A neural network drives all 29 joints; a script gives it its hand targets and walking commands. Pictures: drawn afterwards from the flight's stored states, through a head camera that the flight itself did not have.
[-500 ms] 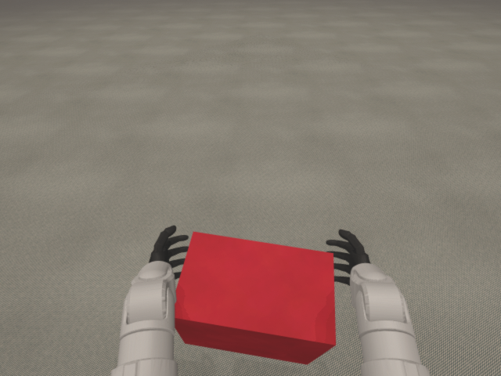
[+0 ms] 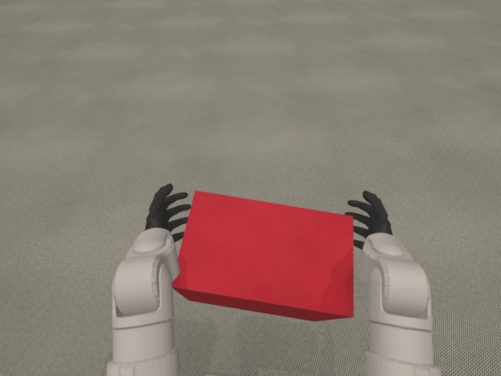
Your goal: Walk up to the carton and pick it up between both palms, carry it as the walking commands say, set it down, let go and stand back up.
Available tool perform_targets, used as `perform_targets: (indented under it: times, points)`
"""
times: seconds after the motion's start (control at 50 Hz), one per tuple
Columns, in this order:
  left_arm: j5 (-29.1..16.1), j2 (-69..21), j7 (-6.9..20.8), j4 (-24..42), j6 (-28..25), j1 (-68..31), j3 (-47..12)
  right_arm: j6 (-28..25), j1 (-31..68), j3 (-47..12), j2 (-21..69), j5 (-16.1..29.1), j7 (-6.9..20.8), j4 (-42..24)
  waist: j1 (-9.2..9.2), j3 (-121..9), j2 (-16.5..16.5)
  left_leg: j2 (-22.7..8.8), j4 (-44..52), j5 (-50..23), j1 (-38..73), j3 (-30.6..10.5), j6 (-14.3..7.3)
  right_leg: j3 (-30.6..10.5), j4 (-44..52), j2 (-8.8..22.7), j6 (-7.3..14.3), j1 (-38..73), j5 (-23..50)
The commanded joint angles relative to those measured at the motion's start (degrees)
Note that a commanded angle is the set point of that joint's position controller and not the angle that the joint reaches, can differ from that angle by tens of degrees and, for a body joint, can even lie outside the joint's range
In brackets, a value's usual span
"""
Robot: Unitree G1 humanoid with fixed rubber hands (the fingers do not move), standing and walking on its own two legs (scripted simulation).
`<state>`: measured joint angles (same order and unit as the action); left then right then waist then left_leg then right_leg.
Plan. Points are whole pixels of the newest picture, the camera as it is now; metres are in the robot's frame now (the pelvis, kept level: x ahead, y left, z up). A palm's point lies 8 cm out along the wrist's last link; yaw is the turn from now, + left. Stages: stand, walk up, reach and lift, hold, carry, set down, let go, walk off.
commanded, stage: carry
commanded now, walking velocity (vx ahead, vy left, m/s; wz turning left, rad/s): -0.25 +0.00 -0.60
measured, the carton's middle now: (261, 263) +0.30 +0.00 +0.01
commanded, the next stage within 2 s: none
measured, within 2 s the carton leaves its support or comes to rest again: neither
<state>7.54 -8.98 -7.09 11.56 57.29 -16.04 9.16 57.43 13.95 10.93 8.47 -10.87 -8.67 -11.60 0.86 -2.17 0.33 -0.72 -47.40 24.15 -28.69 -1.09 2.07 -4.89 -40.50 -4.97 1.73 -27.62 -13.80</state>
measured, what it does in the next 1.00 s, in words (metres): walks backwards, turning right: left foot, then right foot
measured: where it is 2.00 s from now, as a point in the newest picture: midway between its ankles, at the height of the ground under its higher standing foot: outside the picture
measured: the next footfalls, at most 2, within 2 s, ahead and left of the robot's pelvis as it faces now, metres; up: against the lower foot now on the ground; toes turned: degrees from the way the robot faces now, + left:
left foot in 0.16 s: -0.02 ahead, +0.12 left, +0.00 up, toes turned -1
right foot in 0.44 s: -0.14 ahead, -0.13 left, +0.00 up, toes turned -21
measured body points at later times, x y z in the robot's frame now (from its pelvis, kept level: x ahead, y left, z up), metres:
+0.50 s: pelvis -0.16 +0.00 +0.00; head -0.15 -0.02 +0.45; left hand +0.16 +0.06 +0.11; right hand +0.06 -0.25 +0.09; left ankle -0.07 +0.12 -0.70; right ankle -0.18 -0.11 -0.72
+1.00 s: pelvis -0.35 +0.05 +0.02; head -0.34 +0.06 +0.47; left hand -0.03 +0.05 +0.12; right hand -0.20 -0.23 +0.12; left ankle -0.25 +0.12 -0.71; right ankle -0.40 -0.07 -0.64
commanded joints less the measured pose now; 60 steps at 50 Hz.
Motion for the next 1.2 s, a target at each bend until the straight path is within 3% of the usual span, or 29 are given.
perform_targets:
  times: [0.0,0.08,0.1,0.14,0.16,0.2,0.24,0.36,0.38,0.4,0.42,0.44,0.46,0.48,0.56,0.7,0.74,0.76,0.78,0.8,0.82,0.84,0.88,0.94,1.02,1.06,1.1,1.12,1.18]
  points:
    - [-22.0,-55.5,13.2,12.0,7.4,-20.1,-41.5,6.5,28.0,-48.4,55.7,28.5,14.8,-15.8,-0.07,-21.5,10.1,1.0,-4.1,2.8,2.6,0.0,-1.1,-21.4,18.2,17.9,6.6,11.5,20.5]
    - [-23.1,-53.3,11.0,18.5,10.3,-18.8,-43.3,9.5,20.9,-44.8,53.5,28.4,13.6,-17.0,-0.67,-27.3,5.8,1.3,18.4,-3.0,20.4,4.2,-2.3,-11.5,13.8,12.1,1.3,8.9,24.4]
    - [-23.1,-52.3,10.5,18.7,11.0,-18.0,-42.7,10.1,20.2,-44.1,52.4,28.2,13.5,-17.5,-0.75,-28.3,2.2,-4.5,23.5,-11.4,27.8,-0.4,-4.0,-9.2,9.7,8.7,-1.0,3.4,15.2]
    - [-22.6,-51.6,9.8,19.2,12.2,-16.2,-41.6,10.7,18.7,-42.9,50.7,28.0,13.4,-17.8,0.02,-26.0,-21.0,-29.7,22.3,-52.1,30.8,-18.0,-14.0,3.7,-22.0,-1.3,-4.2,-11.6,-18.2]
    - [-21.9,-51.1,9.4,19.5,12.2,-16.9,-41.4,10.8,20.2,-42.7,51.4,28.3,13.6,-18.9,0.24,-22.7,-13.0,-30.0,22.8,-54.0,22.6,-8.7,-16.1,4.4,-28.0,5.7,-3.9,-9.1,-15.5]
    - [-22.7,-52.6,10.2,17.6,12.9,-17.6,-43.1,10.8,19.6,-42.5,51.5,26.6,13.1,-19.3,0.42,-17.2,-7.1,-23.3,23.3,-45.0,12.9,-3.6,-15.6,6.2,-31.7,5.9,-3.4,-6.2,-12.0]
    - [-25.3,-53.1,10.3,20.3,13.2,-21.3,-44.1,11.0,20.3,-41.5,52.0,26.4,12.1,-20.3,0.70,-14.5,-7.7,-19.2,21.3,-44.2,13.5,-0.2,-12.5,6.7,-24.9,7.4,-3.2,-5.2,-11.4]
    - [-26.6,-52.9,10.3,16.7,14.9,-15.1,-43.1,12.6,15.7,-40.4,49.4,24.2,10.7,-19.3,0.55,-20.8,-12.7,-18.7,14.5,-44.9,22.7,4.2,-9.3,12.6,8.5,4.7,-1.9,4.7,-6.6]
    - [-26.1,-52.1,10.3,15.5,15.3,-14.3,-42.5,13.1,12.9,-40.2,48.6,23.4,10.5,-16.8,0.62,-21.2,-8.7,-16.4,10.4,-39.3,20.9,6.7,-6.9,10.4,16.8,6.4,-1.6,9.6,1.7]
    - [-26.0,-51.9,10.6,14.8,15.4,-13.5,-42.0,13.3,13.3,-40.5,48.2,23.5,10.5,-16.7,1.07,-21.6,0.3,-13.1,3.1,-21.5,10.0,8.7,-2.6,0.5,19.0,12.7,-0.2,18.5,19.9]
    - [-26.1,-51.5,10.8,15.0,15.0,-13.9,-40.9,13.3,15.3,-41.6,49.2,23.8,10.4,-18.1,0.70,-21.9,18.4,-6.5,-6.0,7.4,-6.9,10.6,2.0,-16.4,14.9,25.6,4.1,28.8,53.4]
    - [-26.2,-52.3,11.2,13.8,15.1,-12.5,-41.0,13.4,15.8,-41.6,49.1,23.9,10.7,-17.6,0.60,-20.1,19.3,-4.4,-15.4,13.2,-12.2,6.6,3.1,-15.2,11.3,25.9,7.0,27.7,66.4]
    - [-25.3,-53.2,11.6,13.4,14.2,-13.4,-40.0,13.1,18.4,-43.8,50.9,25.4,11.3,-19.5,0.93,-20.8,19.0,-4.5,-16.6,11.1,-11.9,4.8,2.8,-13.7,10.6,25.5,9.1,25.6,65.6]
    - [-24.8,-53.5,11.6,14.3,13.8,-13.7,-39.8,12.8,20.1,-44.6,52.7,26.8,11.7,-19.7,0.45,-19.9,13.4,-6.2,-18.9,7.2,-9.8,3.8,3.2,-9.6,11.0,22.3,7.8,23.1,58.5]
    - [-24.6,-57.5,11.5,19.3,11.3,-16.9,-41.7,10.8,23.6,-47.7,57.6,30.3,12.9,-23.2,-0.09,-20.3,8.0,-3.4,-17.1,-0.8,-3.9,3.2,1.9,-8.3,15.9,18.5,5.9,14.1,23.3]
    - [-21.2,-51.3,9.8,18.0,12.3,-8.8,-40.4,12.1,17.1,-46.8,53.1,29.9,13.1,-19.7,0.66,-23.1,10.7,1.2,6.7,2.6,8.6,3.6,0.0,-17.5,22.2,19.1,6.6,11.8,7.8]
    - [-21.2,-51.1,9.8,17.2,12.8,-9.7,-40.8,12.1,16.6,-45.4,52.7,28.8,13.2,-18.5,-0.50,-24.4,5.8,-2.4,25.9,0.9,22.9,2.5,-3.3,-11.9,20.0,13.9,0.5,4.0,1.8]
    - [-21.7,-50.9,10.0,18.3,13.2,-10.6,-41.9,12.0,14.8,-44.4,52.1,27.8,13.3,-17.0,-0.63,-23.5,-5.8,-13.0,32.1,-1.6,26.7,-7.9,-7.1,-5.8,11.2,7.7,-2.9,-2.9,-4.4]
    - [-22.6,-52.0,10.3,19.2,13.4,-12.9,-42.7,11.8,14.9,-43.1,51.6,27.1,13.4,-16.5,-0.34,-21.1,-22.9,-29.9,31.6,-21.0,22.4,-22.8,-13.6,5.1,-12.0,-1.2,-5.0,-9.5,-16.5]
    - [-24.1,-54.4,10.9,22.3,12.7,-19.0,-44.3,10.7,16.7,-42.5,54.4,27.2,13.9,-17.8,-0.76,-16.0,-16.9,-32.2,30.3,-32.2,11.5,-12.6,-16.7,3.9,-26.2,6.4,-3.8,-8.2,-16.3]
    - [-25.6,-55.8,11.6,23.4,12.4,-20.9,-46.9,10.2,16.1,-42.6,55.6,26.3,14.0,-17.5,-0.83,-14.8,-13.1,-28.6,29.1,-33.1,5.4,-7.7,-17.5,4.3,-32.6,7.3,-3.5,-5.4,-13.4]
    - [-26.0,-56.4,11.8,22.7,12.0,-22.4,-47.1,10.0,18.3,-43.9,56.4,26.5,13.7,-19.3,0.12,-12.8,-3.6,-24.1,28.5,-31.8,4.2,-2.5,-15.4,5.7,-36.3,5.7,-3.8,-4.6,-10.5]
    - [-27.9,-57.0,11.8,23.8,11.8,-22.1,-47.7,9.7,20.1,-43.9,55.7,27.4,13.4,-22.1,0.69,-12.1,-3.2,-19.5,24.8,-30.5,7.8,4.6,-10.8,6.0,-31.3,7.0,-3.9,-4.8,-8.1]
    - [-27.5,-55.4,11.4,21.4,13.0,-17.3,-47.3,10.3,18.1,-42.4,51.0,26.0,12.4,-22.9,0.41,-14.8,-10.9,-17.3,22.9,-33.3,14.7,5.9,-8.0,9.1,-17.6,5.7,-4.5,-2.7,-10.4]
    - [-26.4,-50.9,11.0,16.9,15.5,-11.6,-45.5,12.7,9.0,-40.1,47.6,22.3,11.4,-15.4,0.22,-19.1,-16.9,-21.0,18.5,-33.6,20.8,3.4,-9.2,10.9,4.1,6.4,-2.8,3.0,-11.9]
    - [-26.0,-50.4,11.4,15.9,15.9,-12.6,-44.0,13.5,9.3,-40.5,48.3,22.5,11.5,-12.9,0.68,-17.7,-6.2,-16.6,10.4,-19.7,14.9,8.5,-3.0,4.7,21.4,9.5,-1.7,10.4,2.7]
    - [-25.9,-50.6,11.5,15.6,15.5,-13.7,-42.7,13.3,12.7,-41.2,48.4,22.6,11.5,-14.7,-0.13,-14.7,19.9,-6.2,-8.6,12.5,-11.6,9.8,3.9,-20.5,17.1,27.6,5.2,19.7,39.8]
    - [-26.0,-52.7,11.9,15.6,15.0,-15.0,-43.0,13.0,16.0,-42.7,50.6,23.8,11.8,-16.1,0.15,-14.6,16.4,-7.1,-13.8,10.9,-9.6,5.5,3.9,-12.6,14.0,25.8,7.1,15.9,44.3]
    - [-25.6,-58.4,12.6,17.5,12.2,-16.1,-42.0,11.1,24.3,-48.4,57.6,28.9,13.1,-21.9,-0.39,-13.7,12.5,-5.2,-17.4,1.1,-4.8,5.2,2.7,-6.6,14.1,18.5,4.8,8.8,28.5]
